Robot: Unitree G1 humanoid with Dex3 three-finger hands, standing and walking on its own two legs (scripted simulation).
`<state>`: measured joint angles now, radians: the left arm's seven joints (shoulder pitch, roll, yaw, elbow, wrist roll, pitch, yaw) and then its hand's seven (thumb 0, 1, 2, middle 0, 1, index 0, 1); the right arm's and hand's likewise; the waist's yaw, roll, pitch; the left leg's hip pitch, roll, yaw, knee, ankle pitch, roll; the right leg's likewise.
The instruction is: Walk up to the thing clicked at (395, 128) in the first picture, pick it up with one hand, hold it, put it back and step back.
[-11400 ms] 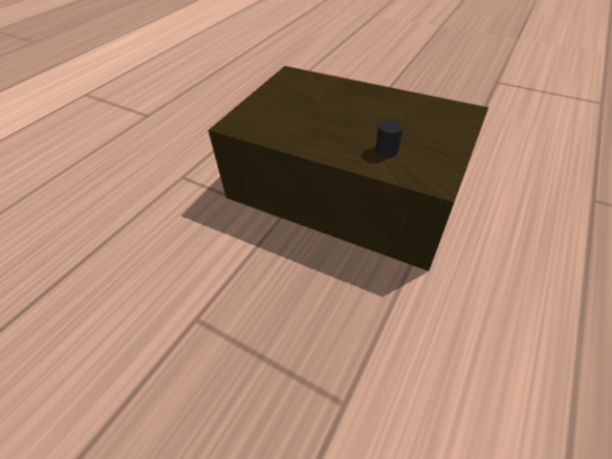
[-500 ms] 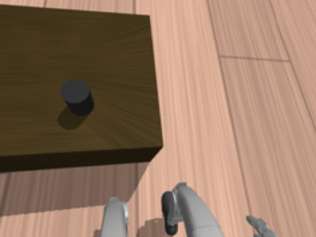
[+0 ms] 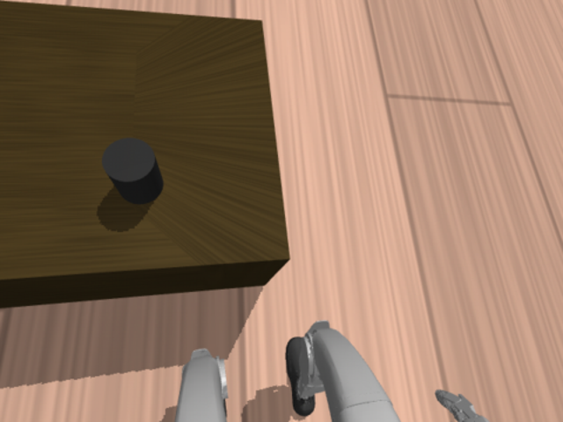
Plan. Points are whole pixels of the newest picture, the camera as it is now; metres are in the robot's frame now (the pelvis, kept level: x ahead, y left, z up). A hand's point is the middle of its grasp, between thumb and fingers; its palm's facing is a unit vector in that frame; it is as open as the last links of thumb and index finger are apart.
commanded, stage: go down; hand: left
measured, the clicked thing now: (135, 172) +0.56 +0.21 -0.22
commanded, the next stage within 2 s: none
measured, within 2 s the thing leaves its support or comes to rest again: neither
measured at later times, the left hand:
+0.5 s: hand out of the picture +0.46 +0.41 +0.07, palm faces +0.23 -0.97 +0.00, open 17.1 cm
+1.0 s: hand out of the picture +0.46 +0.41 +0.07, palm faces +0.24 -0.97 +0.01, open 17.2 cm
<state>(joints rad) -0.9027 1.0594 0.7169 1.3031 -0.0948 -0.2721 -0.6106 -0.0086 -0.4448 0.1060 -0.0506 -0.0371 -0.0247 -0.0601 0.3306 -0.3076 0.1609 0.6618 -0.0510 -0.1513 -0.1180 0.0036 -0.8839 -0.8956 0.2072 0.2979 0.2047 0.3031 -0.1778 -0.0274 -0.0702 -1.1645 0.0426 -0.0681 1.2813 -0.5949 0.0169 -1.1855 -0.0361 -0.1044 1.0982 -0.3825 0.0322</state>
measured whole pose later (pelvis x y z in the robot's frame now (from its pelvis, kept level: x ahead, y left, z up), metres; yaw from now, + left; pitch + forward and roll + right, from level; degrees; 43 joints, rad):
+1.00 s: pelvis -0.01 +0.00 -0.01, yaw +0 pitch +28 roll -7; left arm -0.94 1.08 0.74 1.30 -0.11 -0.29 -0.61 -0.01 -0.46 0.11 -0.04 -0.04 -0.02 -0.06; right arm 0.33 -0.30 0.17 0.65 -0.04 -0.13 -0.11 0.00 -0.89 -0.90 0.21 0.30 0.20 0.30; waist -0.19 -0.02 -0.07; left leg -1.22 0.04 -0.08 1.32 -0.60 0.01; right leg -1.24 -0.03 -0.11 1.13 -0.38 0.03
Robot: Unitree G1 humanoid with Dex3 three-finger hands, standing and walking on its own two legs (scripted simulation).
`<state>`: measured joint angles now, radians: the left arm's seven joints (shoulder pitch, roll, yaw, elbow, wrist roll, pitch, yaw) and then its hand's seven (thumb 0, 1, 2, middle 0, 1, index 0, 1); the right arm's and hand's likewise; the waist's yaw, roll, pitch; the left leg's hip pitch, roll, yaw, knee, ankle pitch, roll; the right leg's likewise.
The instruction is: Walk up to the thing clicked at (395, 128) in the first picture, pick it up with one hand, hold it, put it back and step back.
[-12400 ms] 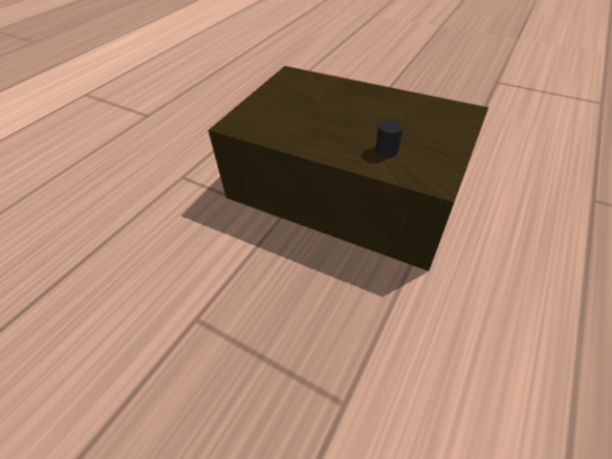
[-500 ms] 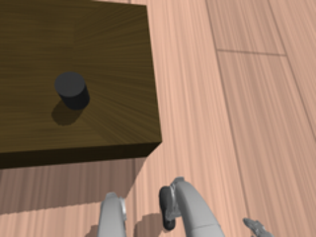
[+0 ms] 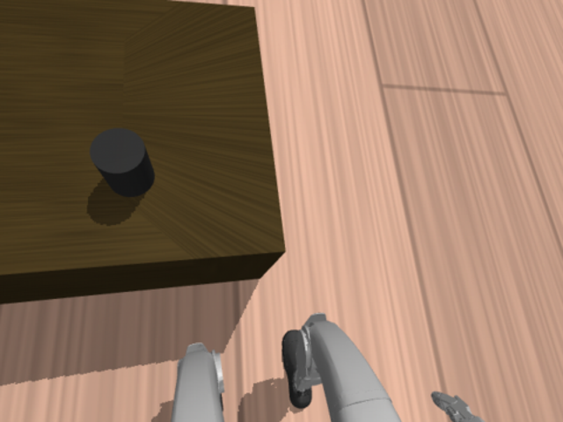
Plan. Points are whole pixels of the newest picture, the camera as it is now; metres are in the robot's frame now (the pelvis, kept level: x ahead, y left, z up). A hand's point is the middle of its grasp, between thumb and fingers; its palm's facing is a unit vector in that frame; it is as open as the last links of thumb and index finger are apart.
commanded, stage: go down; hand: left
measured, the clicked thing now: (125, 164) +0.56 +0.21 -0.21
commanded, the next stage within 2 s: none
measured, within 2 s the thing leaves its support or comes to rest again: neither
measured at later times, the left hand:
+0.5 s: hand out of the picture +0.47 +0.41 +0.07, palm faces +0.25 -0.97 +0.01, open 17.2 cm
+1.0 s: hand out of the picture +0.47 +0.41 +0.08, palm faces +0.26 -0.97 +0.01, open 17.3 cm
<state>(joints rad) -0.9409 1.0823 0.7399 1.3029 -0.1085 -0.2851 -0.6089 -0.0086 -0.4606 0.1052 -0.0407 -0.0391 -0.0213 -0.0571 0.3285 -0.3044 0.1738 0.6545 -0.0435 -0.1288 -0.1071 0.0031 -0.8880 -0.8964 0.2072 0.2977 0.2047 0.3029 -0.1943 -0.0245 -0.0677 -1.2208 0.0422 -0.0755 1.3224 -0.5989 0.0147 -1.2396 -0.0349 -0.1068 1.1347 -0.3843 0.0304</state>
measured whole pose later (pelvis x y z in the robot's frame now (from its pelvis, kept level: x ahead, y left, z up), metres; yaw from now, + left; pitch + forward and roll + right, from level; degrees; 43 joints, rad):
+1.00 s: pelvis +0.00 +0.00 +0.00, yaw +0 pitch +29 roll -7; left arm -0.93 1.07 0.75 1.29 -0.11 -0.29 -0.59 -0.01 -0.50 0.11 -0.04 -0.05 -0.02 -0.07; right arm 0.33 -0.30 0.17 0.65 -0.04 -0.11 -0.10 0.00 -0.89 -0.90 0.21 0.30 0.20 0.30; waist -0.19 -0.02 -0.07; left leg -1.23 0.04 -0.07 1.33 -0.60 0.02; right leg -1.25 -0.03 -0.10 1.14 -0.39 0.03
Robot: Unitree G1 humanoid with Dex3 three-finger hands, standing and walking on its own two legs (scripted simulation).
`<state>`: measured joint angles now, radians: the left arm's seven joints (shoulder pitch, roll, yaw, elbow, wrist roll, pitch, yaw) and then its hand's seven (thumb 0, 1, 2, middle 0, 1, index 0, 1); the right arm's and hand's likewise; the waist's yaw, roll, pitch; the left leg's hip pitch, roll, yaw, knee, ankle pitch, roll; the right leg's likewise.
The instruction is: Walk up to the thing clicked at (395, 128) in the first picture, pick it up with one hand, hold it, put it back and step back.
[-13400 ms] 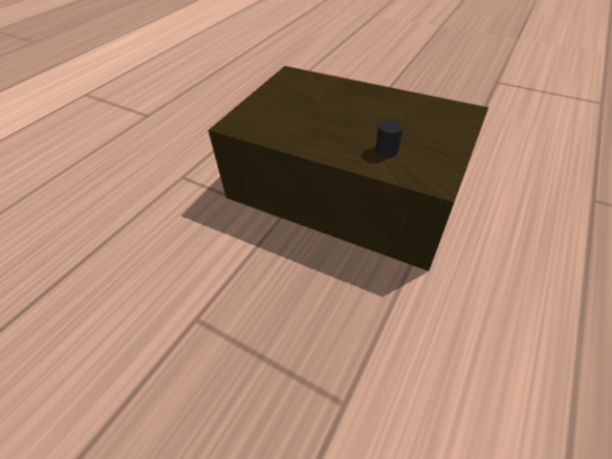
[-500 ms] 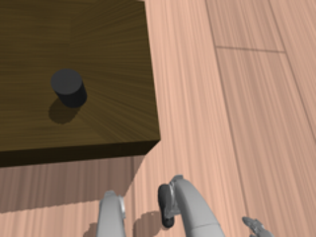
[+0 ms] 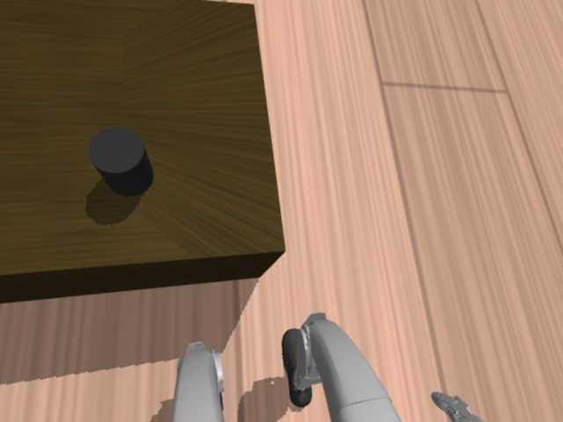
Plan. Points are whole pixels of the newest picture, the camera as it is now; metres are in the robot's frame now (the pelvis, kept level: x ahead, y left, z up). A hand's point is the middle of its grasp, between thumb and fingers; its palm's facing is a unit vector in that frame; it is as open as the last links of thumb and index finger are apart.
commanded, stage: go down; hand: left
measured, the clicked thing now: (124, 163) +0.56 +0.21 -0.21
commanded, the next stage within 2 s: approach in 1.40 s
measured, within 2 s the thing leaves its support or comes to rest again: neither
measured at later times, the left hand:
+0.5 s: hand out of the picture +0.47 +0.41 +0.07, palm faces +0.27 -0.96 +0.01, open 17.4 cm
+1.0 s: hand out of the picture +0.47 +0.42 +0.07, palm faces +0.28 -0.96 +0.01, open 17.5 cm
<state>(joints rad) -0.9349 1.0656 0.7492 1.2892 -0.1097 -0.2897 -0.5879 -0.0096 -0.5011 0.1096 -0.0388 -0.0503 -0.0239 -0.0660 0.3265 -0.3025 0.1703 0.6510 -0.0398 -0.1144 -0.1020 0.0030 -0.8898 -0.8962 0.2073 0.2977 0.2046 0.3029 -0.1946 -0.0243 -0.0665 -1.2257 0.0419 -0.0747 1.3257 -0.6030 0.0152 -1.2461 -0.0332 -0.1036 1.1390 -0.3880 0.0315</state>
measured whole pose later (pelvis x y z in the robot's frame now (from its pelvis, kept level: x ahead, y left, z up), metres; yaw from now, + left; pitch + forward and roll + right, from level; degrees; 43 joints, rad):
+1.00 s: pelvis -0.01 +0.00 -0.01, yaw +0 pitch +29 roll -7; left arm -0.95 1.08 0.75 1.30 -0.10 -0.30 -0.58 -0.01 -0.54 0.11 -0.04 -0.06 -0.03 -0.08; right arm 0.31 -0.30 0.17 0.65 -0.04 -0.11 -0.10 0.00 -0.89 -0.89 0.21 0.30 0.20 0.30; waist -0.20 -0.03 -0.07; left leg -1.26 0.04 -0.08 1.35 -0.61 0.01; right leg -1.28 -0.03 -0.11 1.16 -0.39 0.03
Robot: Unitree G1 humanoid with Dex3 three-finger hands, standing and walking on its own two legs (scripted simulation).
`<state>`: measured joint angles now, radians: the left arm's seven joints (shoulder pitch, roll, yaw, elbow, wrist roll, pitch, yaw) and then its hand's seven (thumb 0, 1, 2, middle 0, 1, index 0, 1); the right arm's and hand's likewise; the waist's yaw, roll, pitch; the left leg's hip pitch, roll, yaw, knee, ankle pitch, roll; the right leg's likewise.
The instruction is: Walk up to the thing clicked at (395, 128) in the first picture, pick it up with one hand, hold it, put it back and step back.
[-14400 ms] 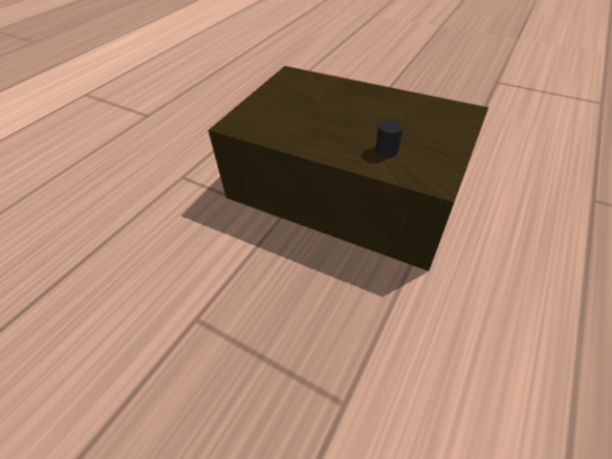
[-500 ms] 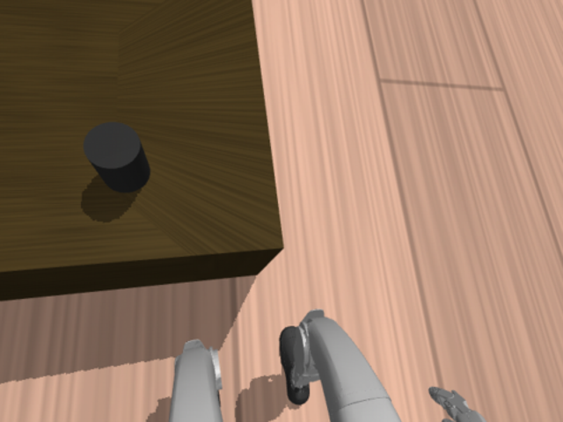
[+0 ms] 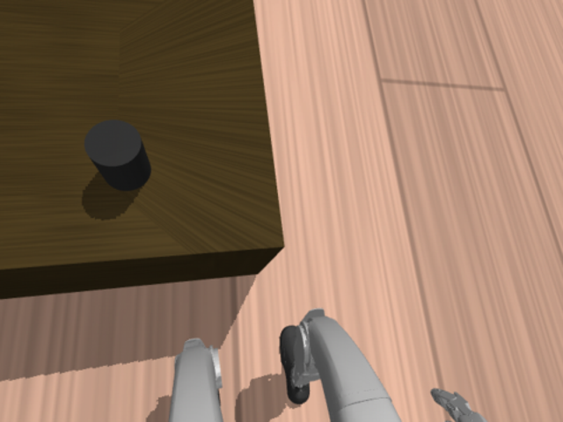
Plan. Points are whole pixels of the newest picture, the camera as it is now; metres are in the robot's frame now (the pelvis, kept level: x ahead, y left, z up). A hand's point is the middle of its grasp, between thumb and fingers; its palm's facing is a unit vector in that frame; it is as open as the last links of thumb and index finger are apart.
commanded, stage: go down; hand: left
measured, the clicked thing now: (121, 157) +0.56 +0.21 -0.20
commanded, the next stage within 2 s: approach in 0.40 s
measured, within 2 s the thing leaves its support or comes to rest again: neither
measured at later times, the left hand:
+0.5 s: hand out of the picture +0.48 +0.42 +0.08, palm faces +0.29 -0.96 +0.01, open 17.6 cm
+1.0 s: hand out of the picture +0.50 +0.34 -0.09, palm faces +0.21 -0.98 +0.06, open 17.7 cm
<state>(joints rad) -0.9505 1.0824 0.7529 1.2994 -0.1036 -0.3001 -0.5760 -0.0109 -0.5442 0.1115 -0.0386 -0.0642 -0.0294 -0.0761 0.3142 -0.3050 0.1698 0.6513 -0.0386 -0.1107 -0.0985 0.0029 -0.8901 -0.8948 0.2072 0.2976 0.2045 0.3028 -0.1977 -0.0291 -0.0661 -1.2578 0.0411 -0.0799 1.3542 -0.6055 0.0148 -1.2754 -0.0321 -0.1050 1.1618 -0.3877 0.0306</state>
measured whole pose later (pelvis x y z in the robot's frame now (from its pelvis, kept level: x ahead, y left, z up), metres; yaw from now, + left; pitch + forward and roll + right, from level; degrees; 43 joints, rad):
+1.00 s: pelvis -0.02 -0.01 -0.10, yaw -1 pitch +36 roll -7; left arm -1.04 0.93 0.66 1.36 -0.11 -0.48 -0.48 -0.01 -0.60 0.09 -0.02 -0.07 -0.03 -0.07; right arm 0.26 -0.32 0.17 0.62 -0.08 -0.10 -0.02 0.00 -0.86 -0.89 0.20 0.30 0.20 0.30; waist -0.24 -0.04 -0.10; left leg -1.65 0.02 -0.09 1.72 -0.71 0.01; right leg -1.69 -0.06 -0.09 1.55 -0.49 0.03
